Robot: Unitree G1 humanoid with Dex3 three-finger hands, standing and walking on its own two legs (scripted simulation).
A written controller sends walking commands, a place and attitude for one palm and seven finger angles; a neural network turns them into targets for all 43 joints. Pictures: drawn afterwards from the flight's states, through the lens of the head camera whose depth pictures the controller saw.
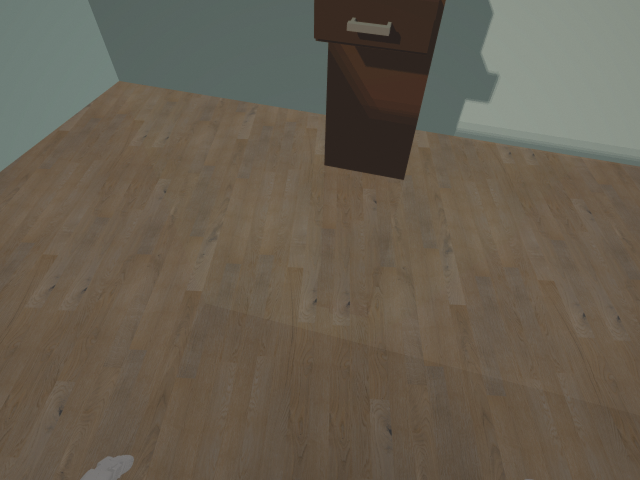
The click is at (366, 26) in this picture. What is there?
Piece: drawer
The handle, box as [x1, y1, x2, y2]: [347, 17, 391, 35]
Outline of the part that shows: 347,22 347,30 388,35 391,23 388,22 386,25 357,22 353,17 350,21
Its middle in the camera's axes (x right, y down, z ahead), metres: +0.14 -0.63 +1.14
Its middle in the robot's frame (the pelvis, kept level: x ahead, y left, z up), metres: +1.29 -0.08 +0.04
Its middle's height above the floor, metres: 0.81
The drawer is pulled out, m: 0.30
